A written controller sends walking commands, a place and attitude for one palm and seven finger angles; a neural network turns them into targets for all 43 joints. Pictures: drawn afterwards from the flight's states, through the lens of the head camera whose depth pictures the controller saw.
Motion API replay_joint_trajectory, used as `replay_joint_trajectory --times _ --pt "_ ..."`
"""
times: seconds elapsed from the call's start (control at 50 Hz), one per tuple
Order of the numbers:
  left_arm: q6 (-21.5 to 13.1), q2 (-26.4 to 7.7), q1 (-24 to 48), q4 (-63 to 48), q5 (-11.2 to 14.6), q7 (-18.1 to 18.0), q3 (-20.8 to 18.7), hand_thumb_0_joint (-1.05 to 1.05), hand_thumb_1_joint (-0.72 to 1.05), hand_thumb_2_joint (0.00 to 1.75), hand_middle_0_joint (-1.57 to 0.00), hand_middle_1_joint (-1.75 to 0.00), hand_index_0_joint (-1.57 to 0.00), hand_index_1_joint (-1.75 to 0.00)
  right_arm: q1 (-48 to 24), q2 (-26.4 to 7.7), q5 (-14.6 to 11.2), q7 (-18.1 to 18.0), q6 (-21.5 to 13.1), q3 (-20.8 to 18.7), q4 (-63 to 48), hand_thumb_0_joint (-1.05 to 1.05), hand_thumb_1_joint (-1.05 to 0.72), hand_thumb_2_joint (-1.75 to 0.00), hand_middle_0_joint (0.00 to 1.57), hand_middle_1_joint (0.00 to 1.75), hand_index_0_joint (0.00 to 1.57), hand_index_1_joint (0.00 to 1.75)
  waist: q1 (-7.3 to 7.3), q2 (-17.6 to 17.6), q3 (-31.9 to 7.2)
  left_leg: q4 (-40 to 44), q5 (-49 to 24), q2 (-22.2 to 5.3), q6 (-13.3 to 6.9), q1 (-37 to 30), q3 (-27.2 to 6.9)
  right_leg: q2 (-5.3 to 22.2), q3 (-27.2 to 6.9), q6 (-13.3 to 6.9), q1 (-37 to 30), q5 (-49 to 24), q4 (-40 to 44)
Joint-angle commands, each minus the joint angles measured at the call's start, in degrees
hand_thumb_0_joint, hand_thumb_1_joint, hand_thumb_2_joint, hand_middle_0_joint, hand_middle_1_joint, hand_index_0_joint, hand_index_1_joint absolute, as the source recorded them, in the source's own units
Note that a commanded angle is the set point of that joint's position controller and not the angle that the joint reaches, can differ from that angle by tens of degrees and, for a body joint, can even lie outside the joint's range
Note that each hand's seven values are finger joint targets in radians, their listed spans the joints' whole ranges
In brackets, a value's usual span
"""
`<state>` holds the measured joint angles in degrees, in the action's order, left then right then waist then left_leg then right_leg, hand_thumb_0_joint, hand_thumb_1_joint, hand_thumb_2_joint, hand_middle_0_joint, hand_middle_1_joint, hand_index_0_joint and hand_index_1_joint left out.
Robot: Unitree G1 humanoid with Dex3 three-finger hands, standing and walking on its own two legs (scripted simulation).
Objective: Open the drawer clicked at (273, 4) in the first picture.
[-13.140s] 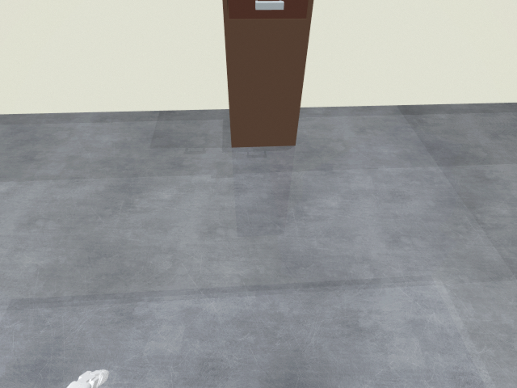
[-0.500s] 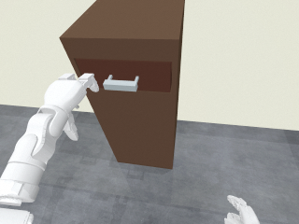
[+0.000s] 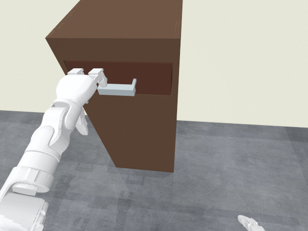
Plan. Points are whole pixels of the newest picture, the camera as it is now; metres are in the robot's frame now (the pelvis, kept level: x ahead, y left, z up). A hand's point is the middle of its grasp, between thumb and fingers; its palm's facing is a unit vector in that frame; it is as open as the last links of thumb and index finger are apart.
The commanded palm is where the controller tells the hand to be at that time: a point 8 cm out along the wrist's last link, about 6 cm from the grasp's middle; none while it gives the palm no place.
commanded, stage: move the hooked fingers above the handle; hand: left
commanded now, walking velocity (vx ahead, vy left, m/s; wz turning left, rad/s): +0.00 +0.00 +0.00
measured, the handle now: (118, 85) +0.55 +0.17 +0.04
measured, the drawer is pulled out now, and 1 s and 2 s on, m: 0.00 0.00 0.00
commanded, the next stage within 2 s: none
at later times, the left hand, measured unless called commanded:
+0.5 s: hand (105, 89) +0.47 +0.19 +0.10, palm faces -0.04 -0.01 -1.00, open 13.8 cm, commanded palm +0.46 +0.19 +0.16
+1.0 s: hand (108, 90) +0.49 +0.18 +0.09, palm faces -0.10 -0.01 -1.00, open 13.8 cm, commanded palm +0.48 +0.19 +0.16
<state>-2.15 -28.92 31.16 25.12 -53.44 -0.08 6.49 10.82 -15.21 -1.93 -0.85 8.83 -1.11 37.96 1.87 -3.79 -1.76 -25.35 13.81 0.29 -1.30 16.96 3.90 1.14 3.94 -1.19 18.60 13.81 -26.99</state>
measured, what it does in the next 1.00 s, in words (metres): stands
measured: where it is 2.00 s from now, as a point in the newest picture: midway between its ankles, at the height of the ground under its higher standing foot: outside the picture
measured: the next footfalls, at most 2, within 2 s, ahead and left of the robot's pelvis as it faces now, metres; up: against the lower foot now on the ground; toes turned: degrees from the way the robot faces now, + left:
none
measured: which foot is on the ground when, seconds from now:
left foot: down 0.00-1.00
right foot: down 0.00-1.00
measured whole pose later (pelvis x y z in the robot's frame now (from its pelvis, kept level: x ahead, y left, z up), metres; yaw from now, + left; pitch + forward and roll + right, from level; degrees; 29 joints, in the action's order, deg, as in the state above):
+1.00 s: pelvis +0.01 -0.01 -0.01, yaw -1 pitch +11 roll +0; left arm -2.5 -28.2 48.5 52.5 -57.4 -3.2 6.7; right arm 19.6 -15.6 -1.5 -2.0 9.1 -2.9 40.2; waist -3.9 -3.1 -4.5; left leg -29.9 16.4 -1.3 -0.8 24.7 4.7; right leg -0.3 3.0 -1.7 26.3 15.3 -30.4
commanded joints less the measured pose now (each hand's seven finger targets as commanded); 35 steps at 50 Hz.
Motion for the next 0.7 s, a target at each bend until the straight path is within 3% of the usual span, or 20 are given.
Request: replay_joint_trajectory --times 0.0,0.04,0.08,0.14,0.22,0.24,0.3,0.34,0.46,0.58,0.64,0.68 --pt "1.07 -9.42 24.77 -9.57 0.46 -1.1 -3.23 0.0 -0.5 0.3 -0.3 -1.2 -0.3 -1.2 -1.76 -7.13 -0.19 -0.19 -1.6 -2.64 -7.65 0.0 -0.9 -0.9 0.2 0.3 0.2 0.3 -1.26 5.14 -19.83 0.63 -20.52 0.82 -1.05 -7.25 -2.19 -1.37 -2.5 -0.94 -9.41 -18.12 1.03" --pt "1.15 -10.2 25.66 -6.29 0.4 -0.36 -3.65 0.0 -0.5 0.3 -0.3 -1.2 -0.3 -1.2 -1.32 -7.48 -0.28 -0.58 -1.23 -2.36 -7.46 0.0 -0.9 -0.9 0.2 0.3 0.2 0.3 -1.67 6.63 -18.11 0.76 -19.28 0.86 -1.04 -6.27 -2.28 -1.43 -2.28 -0.98 -8.77 -16.98 1.27" --pt "0.57 -10.1 28.6 -4.51 0.19 -0.24 -3.2 0.0 -0.5 0.3 -0.3 -1.2 -0.3 -1.2 -0.74 -7.14 -0.36 -0.83 -1.16 -2.13 -7.22 0.0 -0.9 -0.9 0.2 0.3 0.2 0.3 -1.8 5.41 -17.22 0.64 -17.92 0.94 -1.03 -5.93 -2.47 -1.44 -2.34 -1.07 -7.28 -15.6 1.13" --pt "-1.42 -12.96 33.03 -5.6 -0.68 -1.59 -5.77 0.0 -0.5 0.3 -0.3 -1.2 -0.3 -1.2 0.43 -7.09 0.18 -0.96 -1.27 -2.41 -7.07 0.0 -0.9 -0.9 0.2 0.3 0.2 0.3 -1.24 3.03 -21.06 -0.41 -21.71 0.94 -0.76 -7.2 -2.82 -1.64 -2.38 -1.52 -8.01 -17.15 -0.16" --pt "-2.51 -9.0 37.45 -4.7 -1.34 -4.29 -3.15 0.0 -0.5 0.3 -0.3 -1.2 -0.3 -1.2 2.68 -6.15 0.48 -0.34 -1.64 -2.97 -6.02 0.0 -0.9 -0.9 0.2 0.3 0.2 0.3 -1.95 -0.52 -23.69 -2.25 -27.78 0.31 0.1 -9.82 -3.46 -1.99 -2.0 -1.67 -4.7 -18.41 -1.72" --pt "-2.07 -9.93 36.34 -1.9 -1.43 -4.87 -4.47 0.0 -0.5 0.3 -0.3 -1.2 -0.3 -1.2 3.06 -6.37 0.54 -0.21 -1.6 -3.08 -5.72 0.0 -0.9 -0.9 0.2 0.3 0.2 0.3 -1.85 1.5 -22.98 -2.3 -27.37 0.24 0.09 -8.94 -3.37 -2.15 -1.81 -1.7 -4.78 -17.74 -1.64" --pt "-0.35 -8.65 37.97 4.99 -1.93 -6.27 -3.6 0.0 -0.5 0.3 -0.3 -1.2 -0.3 -1.2 3.93 -6.57 0.53 -0.15 -1.45 -2.98 -4.41 0.0 -0.9 -0.9 0.2 0.3 0.2 0.3 -2.44 3.37 -21.08 -2.09 -23.59 0.29 -0.15 -5.94 -2.59 -2.09 -1.79 -1.59 -3.86 -17.48 -1.84" --pt "1.01 -10.5 38.24 9.14 -2.83 -6.74 -4.99 0.0 -0.5 0.3 -0.3 -1.2 -0.3 -1.2 4.5 -7.17 0.59 -0.27 -1.27 -3.05 -3.94 0.0 -0.9 -0.9 0.2 0.3 0.2 0.3 -2.52 5.33 -21.59 -2.01 -21.99 0.48 -0.29 -3.94 -2.25 -2.09 -1.94 -1.54 -5.01 -17.33 -1.83" --pt "1.19 -7.88 46.37 12.62 -3.61 -5.92 -0.99 0.0 -0.5 0.3 -0.3 -1.2 -0.3 -1.2 7.01 -7.48 0.59 -0.79 -1.38 -3.6 -3.6 0.0 -0.9 -0.9 0.2 0.3 0.2 0.3 -5.49 4.4 -24.15 -3.31 -19.85 0.67 -1.2 -3.47 -1.9 -1.82 -2.97 -1.09 -4.21 -18.4 -2.05" --pt "-2.08 -11.87 50.17 15.79 -3.41 -6.33 -3.97 0.0 -0.5 0.3 -0.3 -1.2 -0.3 -1.2 10.34 -7.7 0.98 -1.66 -1.83 -3.91 -2.67 0.0 -0.9 -0.9 0.2 0.3 0.2 0.3 -6.71 3.85 -25.11 -4.46 -17.85 1.15 -1.6 -0.7 -1.8 -1.82 -3.99 -0.76 -4.72 -19.63 -2.41" --pt "-2.81 -16.49 49.33 16.82 -4.28 -7.97 -8.17 0.0 -0.5 0.3 -0.3 -1.2 -0.3 -1.2 10.85 -7.9 1.12 -1.69 -1.94 -3.88 -2.59 0.0 -0.9 -0.9 0.2 0.3 0.2 0.3 -5.59 4.02 -26.39 -4.65 -18.72 1.16 -1.48 1.17 -1.74 -2.03 -4.04 -0.91 -6.21 -20.18 -3.23" --pt "-2.3 -16.88 49.63 17.84 -4.81 -9.18 -8.47 0.0 -0.5 0.3 -0.3 -1.2 -0.3 -1.2 11.43 -7.77 1.23 -1.53 -2.09 -3.94 -2.4 0.0 -0.9 -0.9 0.2 0.3 0.2 0.3 -5.44 2.01 -26.99 -4.78 -19.15 0.96 -1.32 1.73 -1.3 -1.99 -4.03 -0.94 -6.16 -21.14 -3.71"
